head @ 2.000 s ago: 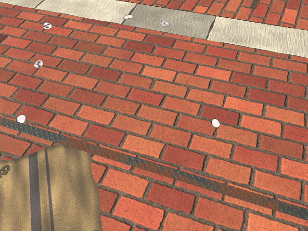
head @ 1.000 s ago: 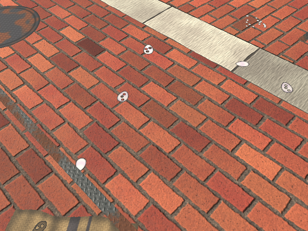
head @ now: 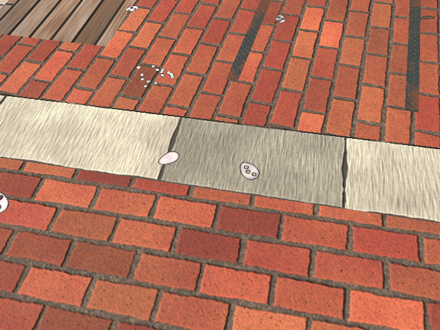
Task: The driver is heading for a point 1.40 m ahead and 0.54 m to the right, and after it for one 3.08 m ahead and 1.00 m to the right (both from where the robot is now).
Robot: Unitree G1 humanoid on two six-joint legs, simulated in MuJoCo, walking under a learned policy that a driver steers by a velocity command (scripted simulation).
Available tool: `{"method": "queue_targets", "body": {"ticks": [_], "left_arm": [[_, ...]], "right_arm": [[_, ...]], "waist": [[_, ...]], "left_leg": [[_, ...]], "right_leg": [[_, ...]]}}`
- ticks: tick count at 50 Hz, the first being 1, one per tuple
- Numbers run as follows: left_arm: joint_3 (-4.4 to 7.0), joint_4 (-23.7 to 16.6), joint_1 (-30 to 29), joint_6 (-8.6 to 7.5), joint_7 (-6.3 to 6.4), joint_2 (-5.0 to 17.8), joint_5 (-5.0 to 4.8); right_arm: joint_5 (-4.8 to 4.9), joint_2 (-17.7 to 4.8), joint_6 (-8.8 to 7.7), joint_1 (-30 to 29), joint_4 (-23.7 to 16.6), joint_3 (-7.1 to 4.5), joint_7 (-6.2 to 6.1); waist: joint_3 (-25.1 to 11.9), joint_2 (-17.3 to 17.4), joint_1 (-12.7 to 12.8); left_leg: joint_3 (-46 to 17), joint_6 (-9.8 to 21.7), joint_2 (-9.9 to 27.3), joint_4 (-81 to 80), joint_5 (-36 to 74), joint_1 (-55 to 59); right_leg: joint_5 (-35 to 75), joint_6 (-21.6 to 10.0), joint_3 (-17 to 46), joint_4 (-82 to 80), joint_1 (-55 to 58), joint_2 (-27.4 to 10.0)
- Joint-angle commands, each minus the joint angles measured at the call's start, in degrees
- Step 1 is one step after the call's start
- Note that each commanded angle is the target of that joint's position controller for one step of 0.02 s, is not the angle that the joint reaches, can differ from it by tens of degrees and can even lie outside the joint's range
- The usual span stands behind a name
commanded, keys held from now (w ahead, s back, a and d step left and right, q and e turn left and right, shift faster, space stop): w+e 0.98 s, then w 0.02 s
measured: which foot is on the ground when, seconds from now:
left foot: up 0.00-0.26, down 0.28-0.80, up 0.82-1.00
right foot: down 0.00-0.30, up 0.32-0.80, down 0.82-1.00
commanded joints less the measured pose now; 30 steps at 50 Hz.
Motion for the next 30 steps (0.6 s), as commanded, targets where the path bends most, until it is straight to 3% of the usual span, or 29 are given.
{"method": "queue_targets", "body": {"ticks": [1,5,8,11,13,14,15,16,17,18,19,20,21,23,27,30], "left_arm": [[2.69,-4.0,-1.5,-1.37,1.32,9.8,-0.22],[2.88,-2.1,1.8,-0.84,2.14,10.2,-0.73],[3.02,-0.5,4.4,-0.5,2.28,10.3,-1.16],[3.07,0.2,4.8,0.15,2.66,9.8,-1.16],[2.98,0.0,3.5,0.62,2.63,9.2,-1.02],[2.17,-0.5,3.0,0.59,2.4,7.0,-0.74],[0.91,-1.7,3.8,0.49,2.28,3.8,0.39],[0.19,-3.2,11.7,0.05,2.27,1.6,-1.73],[1.19,-1.3,10.7,0.09,2.5,7.8,-2.18],[2.03,-1.9,4.4,0.35,2.41,10.5,-1.76],[2.08,-2.4,1.6,0.57,2.49,10.0,-1.23],[2.23,-2.9,-0.8,0.58,2.33,9.1,-0.53],[2.18,-3.3,0.2,0.74,1.92,7.8,-1.02],[1.85,-3.5,0.2,1.28,1.54,5.7,-1.47],[1.2,-5.6,-4.1,1.46,1.14,4.0,-0.96],[0.79,-6.2,-7.8,0.79,0.08,3.3,-1.03]], "right_arm": [[-0.58,-4.3,0.28,-0.7,-3.5,-1.16,-0.27],[0.05,-2.4,-0.18,-8.8,-5.5,-0.22,0.48],[0.77,-3.3,-0.83,-12.4,-6.9,-0.37,1.23],[0.9,-5.2,-1.49,-11.5,-7.0,-1.09,1.7],[0.86,-6.4,-1.96,-5.7,-5.6,-1.98,1.36],[0.23,-8.1,-2.24,0.3,-4.4,-2.85,0.96],[-0.41,-11.3,-2.15,9.1,-3.7,-3.63,0.42],[-0.66,-14.2,-1.29,12.6,-1.7,-4.4,0.89],[0.77,-8.4,-1.02,10.5,-2.9,-3.1,1.17],[0.87,-5.4,-0.63,8.2,-3.3,-2.3,0.85],[0.29,-4.7,-0.29,5.6,-3.5,-1.89,0.73],[0.05,-3.4,-0.11,4.3,-2.9,-1.52,0.66],[-0.41,-3.6,-0.3,3.8,-2.5,-1.39,0.42],[0.13,-3.1,-0.78,3.8,-1.5,-1.48,0.35],[0.31,-5.9,-0.91,4.7,0.3,-2.41,0.18],[0.43,-7.0,-0.34,4.6,1.0,-2.53,0.03]], "waist": [[-4.2,-3.3,-1.5],[-2.7,-5.4,1.6],[-1.9,-5.9,2.8],[-2.3,-7.4,1.7],[-4.1,-8.9,-1.4],[-8.9,-7.8,-4.5],[-17.7,-0.9,-7.5],[-23.1,19.4,-3.4],[-17.9,11.7,-4.5],[-10.9,6.3,-6.0],[-7.1,2.4,-5.0],[-3.7,1.2,-4.5],[-3.6,4.4,-2.9],[-2.9,5.4,-2.6],[-1.9,2.6,-3.0],[-1.2,2.0,-4.2]], "left_leg": [[0.0,-2.2,-0.2,-8.1,8.2,-3.3],[0.2,-2.5,-3.6,-24.3,20.9,1.4],[-0.8,-1.6,-4.9,-29.5,22.2,3.4],[-2.1,0.1,-5.3,-32.7,16.6,5.5],[-0.5,2.2,-5.9,-35.0,13.3,13.4],[-1.7,4.5,-3.4,-35.5,13.5,24.1],[-11.6,7.8,6.6,-34.1,10.3,39.8],[-38.7,16.3,17.7,-40.4,-4.4,55.0],[-40.4,14.8,17.7,-42.9,-15.7,51.7],[-30.8,12.5,15.3,-43.7,-13.2,44.7],[-23.8,11.4,13.0,-44.6,-5.5,38.1],[-18.1,10.7,10.4,-46.1,0.9,33.1],[-14.7,10.7,9.8,-47.3,4.3,30.1],[-9.3,11.6,8.8,-49.6,8.1,27.9],[-1.9,12.9,9.7,-51.8,16.6,29.3],[5.0,11.5,8.0,-51.9,20.8,30.1]], "right_leg": [[14.0,-10.7,14.5,-10.8,3.0,-14.0],[7.0,-7.3,12.7,-10.0,0.9,-11.1],[4.3,-6.6,16.1,-7.8,3.0,-12.5],[5.0,-5.6,20.7,-2.9,7.8,-14.2],[9.3,-4.1,21.8,1.9,8.0,-13.2],[11.2,-2.4,19.5,10.0,5.7,-10.0],[0.5,-0.1,14.4,26.3,-2.2,-5.9],[-25.3,3.3,8.6,43.1,-22.5,0.7],[-23.1,4.2,9.9,50.0,-28.7,-4.4],[-17.7,4.6,8.2,51.0,-30.0,-6.1],[-13.8,5.1,6.5,49.9,-28.1,-8.0],[-11.2,5.0,6.2,47.0,-27.0,-9.5],[-9.3,5.1,6.0,45.9,-24.4,-11.0],[-8.4,5.5,4.4,43.6,-23.7,-12.0],[-1.5,6.4,3.5,35.5,-27.6,-13.1],[7.4,6.0,1.1,25.8,-25.4,-12.5]]}}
